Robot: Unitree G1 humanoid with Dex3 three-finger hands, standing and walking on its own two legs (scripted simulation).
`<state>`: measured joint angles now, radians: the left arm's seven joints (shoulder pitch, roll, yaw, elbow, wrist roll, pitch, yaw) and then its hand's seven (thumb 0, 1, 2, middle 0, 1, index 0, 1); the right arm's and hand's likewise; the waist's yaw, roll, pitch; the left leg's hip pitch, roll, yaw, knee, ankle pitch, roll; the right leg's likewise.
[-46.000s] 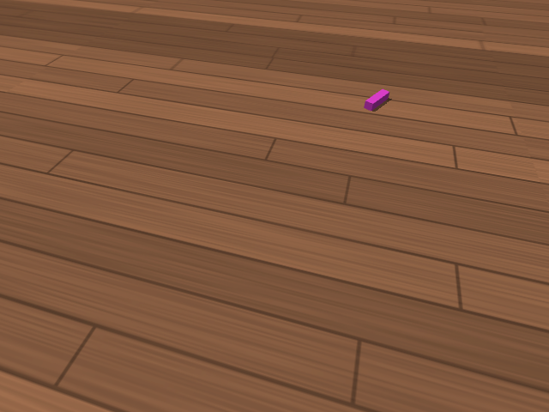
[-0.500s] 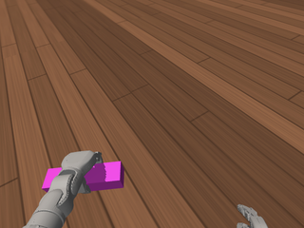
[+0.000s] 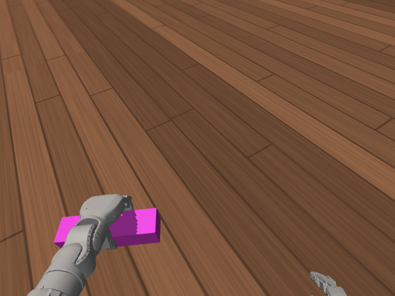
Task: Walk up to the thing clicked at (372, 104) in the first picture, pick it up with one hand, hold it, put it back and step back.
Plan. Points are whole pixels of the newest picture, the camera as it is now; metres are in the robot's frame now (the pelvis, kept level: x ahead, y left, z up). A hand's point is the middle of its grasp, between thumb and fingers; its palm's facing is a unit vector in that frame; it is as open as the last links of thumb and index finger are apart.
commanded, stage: crouch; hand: left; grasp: from above
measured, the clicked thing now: (110, 229) +0.31 +0.23 -0.07
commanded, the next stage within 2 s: lower in 1.94 s
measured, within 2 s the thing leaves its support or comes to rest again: neither
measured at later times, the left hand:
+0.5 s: hand (126, 241) +0.32 +0.22 -0.17, palm faces -0.43 +0.04 -0.90, open 9.5 cm
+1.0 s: hand (148, 250) +0.38 +0.22 -0.42, palm faces -0.45 +0.00 -0.89, open 9.4 cm
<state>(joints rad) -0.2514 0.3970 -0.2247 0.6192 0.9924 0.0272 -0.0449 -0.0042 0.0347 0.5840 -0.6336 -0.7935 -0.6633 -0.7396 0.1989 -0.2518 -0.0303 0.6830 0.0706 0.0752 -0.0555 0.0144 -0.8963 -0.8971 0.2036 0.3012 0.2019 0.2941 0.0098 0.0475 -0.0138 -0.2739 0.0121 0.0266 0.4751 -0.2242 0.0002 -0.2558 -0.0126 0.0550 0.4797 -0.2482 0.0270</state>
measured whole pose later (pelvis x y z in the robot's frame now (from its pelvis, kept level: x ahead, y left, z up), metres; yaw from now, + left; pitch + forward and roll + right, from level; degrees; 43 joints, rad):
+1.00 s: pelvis -0.07 +0.00 -0.27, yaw -1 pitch +37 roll -5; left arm -0.85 0.52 -0.02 1.32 1.19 -0.08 0.35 0.00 0.04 0.61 -0.66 -0.72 -0.69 -0.66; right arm 0.24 -0.23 -0.01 0.75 -0.08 -0.04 0.02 0.01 -0.89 -0.89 0.21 0.30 0.21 0.29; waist -0.20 0.05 -0.19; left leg -1.88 0.02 -0.06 1.83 -0.60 0.00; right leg -1.81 0.03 0.00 1.80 -0.64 0.04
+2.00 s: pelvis -0.08 -0.01 -0.43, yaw -7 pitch +35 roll -8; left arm -1.08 0.78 0.08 1.52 1.25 -0.13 0.37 0.00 0.08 0.53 -0.68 -0.66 -0.72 -0.60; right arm 0.18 -0.27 0.12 0.73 -0.15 -0.05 0.13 0.01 -0.91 -0.90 0.21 0.30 0.20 0.29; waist -0.30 -0.02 -0.02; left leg -2.31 0.02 -0.16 2.35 -0.67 -0.03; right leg -2.22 0.07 -0.07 2.29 -0.69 0.05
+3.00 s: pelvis -0.08 +0.00 -0.46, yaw -11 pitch +31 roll -12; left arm -1.11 0.94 0.09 1.62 1.26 -0.15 0.48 0.00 0.11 0.45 -0.73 -0.56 -0.76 -0.51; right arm 0.14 -0.32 0.25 0.67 -0.20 -0.12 0.17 0.00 -0.90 -0.90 0.21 0.30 0.20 0.29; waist -0.38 -0.10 0.13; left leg -2.36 0.02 -0.25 2.50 -0.69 -0.03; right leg -2.25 0.10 -0.14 2.36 -0.69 0.06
